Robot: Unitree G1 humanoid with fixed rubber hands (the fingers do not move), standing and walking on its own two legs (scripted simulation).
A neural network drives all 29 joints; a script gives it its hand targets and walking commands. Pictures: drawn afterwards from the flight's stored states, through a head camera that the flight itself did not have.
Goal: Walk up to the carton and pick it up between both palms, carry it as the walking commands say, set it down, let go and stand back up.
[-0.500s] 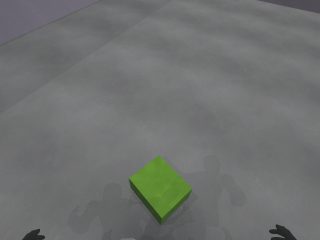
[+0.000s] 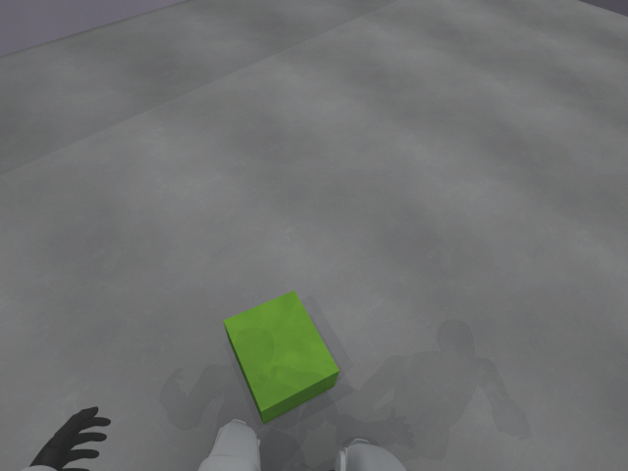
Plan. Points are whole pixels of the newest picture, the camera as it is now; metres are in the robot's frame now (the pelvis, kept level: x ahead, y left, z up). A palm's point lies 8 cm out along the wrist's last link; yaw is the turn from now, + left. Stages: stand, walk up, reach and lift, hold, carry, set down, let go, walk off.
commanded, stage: walk up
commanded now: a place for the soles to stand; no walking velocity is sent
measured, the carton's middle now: (279, 354) +0.51 +0.10 -0.66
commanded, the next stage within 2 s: none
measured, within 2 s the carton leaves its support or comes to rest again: neither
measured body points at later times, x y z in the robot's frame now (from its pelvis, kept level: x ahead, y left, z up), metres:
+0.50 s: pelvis +0.04 -0.20 +0.01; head +0.07 -0.18 +0.45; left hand +0.14 +0.15 -0.07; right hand +0.11 -0.56 -0.07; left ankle -0.02 +0.02 -0.70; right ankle +0.11 -0.31 -0.67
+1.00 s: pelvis +0.09 -0.27 +0.03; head +0.13 -0.32 +0.47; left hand +0.04 +0.10 +0.00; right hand +0.24 -0.56 -0.12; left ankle +0.06 -0.09 -0.62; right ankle +0.14 -0.35 -0.70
